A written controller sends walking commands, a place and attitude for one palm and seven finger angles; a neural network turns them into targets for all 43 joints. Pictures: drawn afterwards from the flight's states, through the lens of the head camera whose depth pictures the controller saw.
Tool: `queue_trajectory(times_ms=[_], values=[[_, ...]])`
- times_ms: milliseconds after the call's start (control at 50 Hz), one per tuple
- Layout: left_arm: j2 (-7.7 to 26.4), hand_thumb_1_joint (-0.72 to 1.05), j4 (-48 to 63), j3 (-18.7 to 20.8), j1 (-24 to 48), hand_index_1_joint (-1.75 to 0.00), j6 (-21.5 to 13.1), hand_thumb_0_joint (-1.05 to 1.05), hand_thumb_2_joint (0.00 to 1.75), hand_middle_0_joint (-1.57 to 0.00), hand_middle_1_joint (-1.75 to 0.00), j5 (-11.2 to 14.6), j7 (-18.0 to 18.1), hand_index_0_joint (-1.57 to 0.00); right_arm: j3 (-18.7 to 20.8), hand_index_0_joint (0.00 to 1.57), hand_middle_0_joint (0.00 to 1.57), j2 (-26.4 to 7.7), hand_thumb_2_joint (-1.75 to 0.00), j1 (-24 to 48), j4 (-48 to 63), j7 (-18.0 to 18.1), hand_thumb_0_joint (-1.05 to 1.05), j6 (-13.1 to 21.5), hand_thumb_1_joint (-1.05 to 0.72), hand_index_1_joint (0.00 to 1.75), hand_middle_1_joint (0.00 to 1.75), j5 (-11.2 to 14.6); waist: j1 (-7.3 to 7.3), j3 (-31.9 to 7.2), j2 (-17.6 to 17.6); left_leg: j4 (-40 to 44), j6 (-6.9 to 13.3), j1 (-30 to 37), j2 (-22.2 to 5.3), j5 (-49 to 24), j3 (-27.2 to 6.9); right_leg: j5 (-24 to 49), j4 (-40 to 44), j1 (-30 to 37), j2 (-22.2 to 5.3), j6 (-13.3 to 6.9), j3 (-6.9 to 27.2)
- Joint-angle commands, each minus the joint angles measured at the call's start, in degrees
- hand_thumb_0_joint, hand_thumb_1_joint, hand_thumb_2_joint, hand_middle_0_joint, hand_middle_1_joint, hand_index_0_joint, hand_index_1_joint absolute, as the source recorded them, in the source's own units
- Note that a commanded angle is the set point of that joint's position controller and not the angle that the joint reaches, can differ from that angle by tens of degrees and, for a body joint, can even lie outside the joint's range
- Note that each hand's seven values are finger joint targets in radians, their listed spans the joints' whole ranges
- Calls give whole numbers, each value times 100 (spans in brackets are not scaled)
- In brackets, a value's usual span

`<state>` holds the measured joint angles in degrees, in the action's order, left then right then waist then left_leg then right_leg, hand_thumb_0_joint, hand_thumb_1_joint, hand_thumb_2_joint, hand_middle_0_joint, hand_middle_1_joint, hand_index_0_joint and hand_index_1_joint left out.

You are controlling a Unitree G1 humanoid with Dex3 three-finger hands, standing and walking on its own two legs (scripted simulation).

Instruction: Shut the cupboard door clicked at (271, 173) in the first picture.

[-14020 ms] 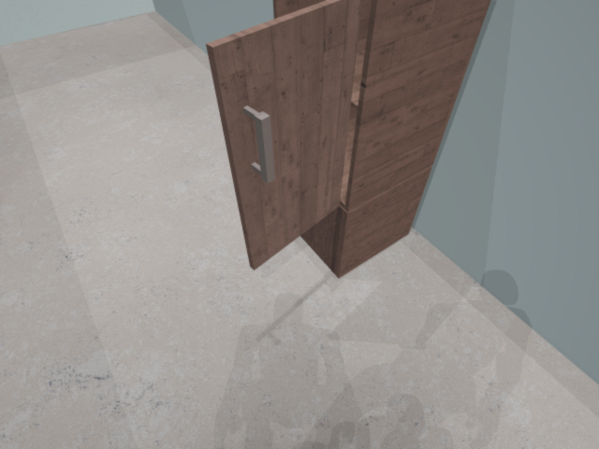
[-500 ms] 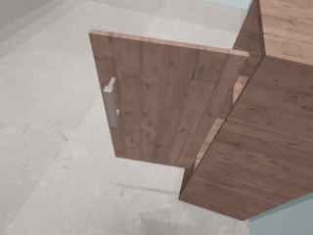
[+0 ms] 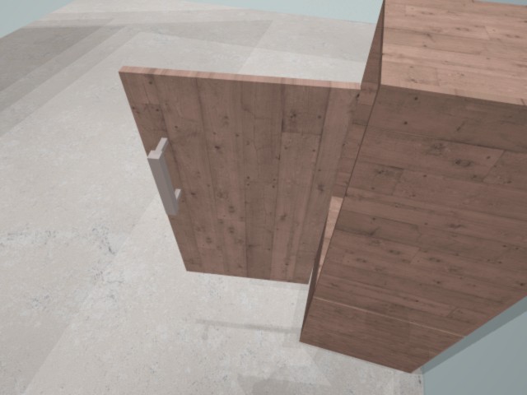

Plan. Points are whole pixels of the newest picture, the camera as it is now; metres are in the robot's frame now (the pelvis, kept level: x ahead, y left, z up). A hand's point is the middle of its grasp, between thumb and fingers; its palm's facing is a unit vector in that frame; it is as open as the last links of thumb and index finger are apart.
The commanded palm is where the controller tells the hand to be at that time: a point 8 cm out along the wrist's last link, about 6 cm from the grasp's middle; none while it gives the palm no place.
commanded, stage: come to a stop and stand still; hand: left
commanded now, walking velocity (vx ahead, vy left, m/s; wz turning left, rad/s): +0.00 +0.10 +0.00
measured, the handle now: (167, 178) +0.46 +0.20 +0.06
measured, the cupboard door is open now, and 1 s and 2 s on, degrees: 99 99 99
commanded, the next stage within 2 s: look again from close up in 0.06 s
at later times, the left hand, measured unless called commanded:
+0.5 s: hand out of the picture +0.02 +0.23 -0.18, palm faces +0.00 -0.98 -0.22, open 7.4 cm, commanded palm none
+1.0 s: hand (121, 347) +0.18 +0.21 +0.01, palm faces +0.08 -0.99 -0.06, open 6.8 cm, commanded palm +0.08 +0.27 -0.05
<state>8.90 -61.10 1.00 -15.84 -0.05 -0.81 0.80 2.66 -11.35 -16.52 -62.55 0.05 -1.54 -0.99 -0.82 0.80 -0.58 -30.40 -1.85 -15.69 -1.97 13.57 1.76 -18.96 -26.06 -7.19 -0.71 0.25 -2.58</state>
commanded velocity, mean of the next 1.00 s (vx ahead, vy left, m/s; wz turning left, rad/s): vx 0.00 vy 0.00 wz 0.00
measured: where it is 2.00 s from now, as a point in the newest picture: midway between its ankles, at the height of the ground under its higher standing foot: outside the picture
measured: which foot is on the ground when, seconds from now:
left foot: down 0.00-1.00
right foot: down 0.00-1.00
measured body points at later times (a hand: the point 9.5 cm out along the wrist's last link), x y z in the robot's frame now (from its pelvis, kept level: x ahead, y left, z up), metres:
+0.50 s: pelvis -0.02 +0.04 -0.01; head -0.02 +0.05 +0.44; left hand +0.02 +0.28 -0.16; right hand +0.04 -0.19 -0.15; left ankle +0.01 +0.12 -0.74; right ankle -0.06 -0.12 -0.74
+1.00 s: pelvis -0.06 +0.02 -0.04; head -0.04 +0.02 +0.41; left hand +0.17 +0.26 +0.02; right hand +0.10 -0.23 -0.11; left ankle +0.01 +0.12 -0.74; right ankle -0.04 -0.11 -0.74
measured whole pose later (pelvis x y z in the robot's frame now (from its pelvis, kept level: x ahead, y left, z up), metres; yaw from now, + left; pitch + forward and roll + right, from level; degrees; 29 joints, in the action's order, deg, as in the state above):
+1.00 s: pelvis -0.06 +0.02 -0.04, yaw +1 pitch +6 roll +0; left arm 13.1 -9.9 9.1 -16.3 -22.9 12.6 -8.2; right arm 0.5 -12.8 -13.1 -40.0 1.2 18.0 1.5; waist -2.8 -6.0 -0.1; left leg -46.8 1.0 -36.2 0.3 17.0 1.3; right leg -23.7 -48.6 -31.2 -1.8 0.3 -2.0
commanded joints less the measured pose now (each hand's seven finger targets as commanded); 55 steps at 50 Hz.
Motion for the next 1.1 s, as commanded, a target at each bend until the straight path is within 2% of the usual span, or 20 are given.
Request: queue_trajectory(times_ms=[0,60,120,140,180,220,260,340,520,700,720,740,760,780,800,860,900,940,1000,1080], values=[[892,90,200,200,-29,-30,-148,0,90,-20,-30,28,63,-20,-12,20,20,-389,-90,-127,134,85,0,202,-90,30,30,3,74,312,270,391,29,451,-163,-989,-86,1446,577,-540,-1015,-368,734],[790,90,88,189,-88,-30,-65,0,90,-20,-30,52,95,-20,-24,20,20,-459,-90,-195,39,184,0,224,-90,30,30,26,128,4,-362,464,213,666,-374,-1997,-340,1852,207,-243,-767,-240,440],[689,90,1,144,-159,-30,-32,0,90,-20,-30,51,107,-20,-44,20,20,-465,-90,-170,12,212,0,224,-90,30,30,38,143,-12,-169,627,269,630,-437,-1771,-431,1291,330,-150,-644,-175,375],[644,90,-166,46,-848,-30,-238,0,90,-20,-30,-49,368,-20,-136,20,20,-426,-90,536,521,141,0,348,-90,30,30,82,375,248,-80,-735,220,389,-338,-2016,-226,3584,553,-505,-864,-150,949],[1056,90,162,130,-473,-30,-309,0,90,-20,-30,-20,278,-20,-141,20,20,-146,-90,-233,594,139,0,320,-90,30,30,7,-115,-295,189,-121,247,152,-13,-574,41,5962,-344,325,-1298,-459,770],[845,90,234,59,-493,-30,-306,0,90,-20,-30,9,293,-20,-105,20,20,-396,-90,-447,551,145,0,339,-90,30,30,18,-72,-1020,495,-170,370,571,-199,-1997,-161,4854,-764,566,-840,-304,371],[693,90,340,40,-481,-30,-214,0,90,-20,-30,-1,290,-20,-87,20,20,-504,-90,-289,610,172,0,327,-90,30,30,45,48,-753,-58,-113,471,729,-463,-2891,-371,2650,-595,49,-547,-231,276],[670,90,393,6,-452,-30,-67,0,90,-20,-30,-38,249,-20,-104,20,20,-507,-90,147,826,139,0,262,-90,30,30,32,112,333,-38,366,493,36,-364,-1244,-620,598,-47,-533,-420,-228,368],[786,90,536,-16,-565,-30,7,0,90,-20,-30,-59,155,-20,-51,20,20,-728,-90,266,932,55,0,202,-90,30,30,5,140,393,-255,1465,499,-285,-412,1406,-976,-170,-17,-642,-294,-167,263],[764,90,334,-108,-692,-30,-112,0,90,-20,-30,-142,320,-20,-117,20,20,-836,-90,328,1041,58,0,257,-90,30,30,74,82,569,82,461,279,-86,-414,-333,-405,477,235,-845,-473,-94,348],[4159,90,10050,2323,4290,-30,-1618,0,90,-20,-30,656,343,-20,75,20,20,-1719,-90,-108,2553,546,0,1303,-90,30,30,197,-941,-1696,-182,269,286,1946,-192,-1193,-762,1445,-720,-886,26,-163,-301],[1355,90,8164,183,85,-32,-1177,0,90,-22,-32,817,255,-22,-356,20,20,-872,-90,331,2604,650,0,1845,-90,30,30,524,-7,-2429,-1831,418,39,2424,-344,-1669,-807,398,-1060,-1391,194,-176,-386],[1390,90,8138,366,156,-34,-887,0,90,-24,-34,992,525,-24,-331,20,20,-1053,-90,413,2295,682,0,2084,-90,30,30,485,3,-2369,-1735,773,-248,1905,-352,-1534,-929,125,-1043,-1305,271,-221,-299],[-140,90,6050,-459,-1352,-36,-180,0,90,-25,-36,893,484,-25,-263,20,20,-775,-90,284,1873,482,0,2160,-90,30,30,432,-122,-1191,-1288,964,-154,1102,-352,-600,-985,-206,-1160,-1872,114,-161,-277],[268,90,7417,-287,-259,-38,-389,0,90,-27,-38,1110,493,-27,-140,20,20,-1052,-90,190,2302,404,0,2205,-90,30,30,464,-220,-686,-1106,873,-19,469,-199,727,-1003,-151,-945,-1766,56,-155,-252],[928,90,6013,743,-636,-44,-1146,0,90,-33,-44,1029,161,-33,-73,20,20,-1060,-90,515,2607,363,0,2378,-90,30,30,333,-218,466,-71,20,136,-972,256,1434,-748,-602,-527,-2411,72,-175,-275],[714,90,4735,1099,-1479,-48,-1940,0,90,-36,-48,1244,-465,-36,30,20,20,-945,-90,675,2853,247,0,2307,-90,30,30,250,114,289,1454,-783,104,-1910,279,1292,-601,-1270,-1132,-3146,147,-172,-369],[736,90,4426,1263,-1970,-52,-2798,0,90,-40,-52,1525,-1342,-40,188,20,20,-984,-90,863,3138,132,0,2234,-90,30,30,195,367,-218,1966,-1437,60,-2536,315,1096,-350,-1615,-1585,-3340,125,-199,-198],[1594,90,4666,1914,-1865,-58,-3367,0,90,-46,-58,1831,-2660,-46,263,20,20,-1086,-90,1061,3810,-7,0,2168,-90,30,30,322,552,-1065,662,-2019,80,-2891,415,855,-154,-1117,-2044,-2892,-23,-278,391],[1987,90,6555,2325,-1216,-66,-3040,0,90,-53,-66,2454,-3014,-53,204,20,20,-997,-90,1170,4412,146,0,2148,-90,30,30,444,576,-1761,-879,-2293,223,-2695,381,1250,-146,-1931,-1984,-3015,-57,-222,884]])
